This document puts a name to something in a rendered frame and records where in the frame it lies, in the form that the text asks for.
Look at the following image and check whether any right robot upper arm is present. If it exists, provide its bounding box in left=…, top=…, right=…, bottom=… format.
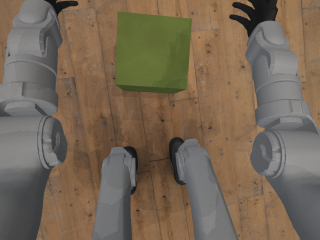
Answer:
left=250, top=128, right=320, bottom=240

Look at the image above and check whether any left robot upper arm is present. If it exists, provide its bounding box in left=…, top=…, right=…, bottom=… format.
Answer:
left=0, top=115, right=68, bottom=240

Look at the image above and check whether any robot foot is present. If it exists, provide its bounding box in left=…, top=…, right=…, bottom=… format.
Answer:
left=169, top=137, right=186, bottom=185
left=124, top=146, right=138, bottom=195

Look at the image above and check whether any carton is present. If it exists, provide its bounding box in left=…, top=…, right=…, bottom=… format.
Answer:
left=115, top=11, right=192, bottom=94

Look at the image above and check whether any right robot foot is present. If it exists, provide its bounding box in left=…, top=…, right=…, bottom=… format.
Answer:
left=169, top=137, right=186, bottom=185

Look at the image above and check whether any left robot foot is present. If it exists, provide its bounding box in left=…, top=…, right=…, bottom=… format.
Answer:
left=124, top=146, right=138, bottom=195

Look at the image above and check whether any left robot hand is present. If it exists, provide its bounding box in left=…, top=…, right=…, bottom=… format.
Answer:
left=44, top=0, right=78, bottom=17

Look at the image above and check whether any right robot hand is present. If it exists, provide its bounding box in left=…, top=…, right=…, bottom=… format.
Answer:
left=229, top=0, right=278, bottom=37

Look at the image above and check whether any robot left forearm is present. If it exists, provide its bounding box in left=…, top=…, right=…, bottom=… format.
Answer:
left=0, top=0, right=63, bottom=117

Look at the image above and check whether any robot right forearm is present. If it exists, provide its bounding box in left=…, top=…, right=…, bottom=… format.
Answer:
left=245, top=20, right=320, bottom=136

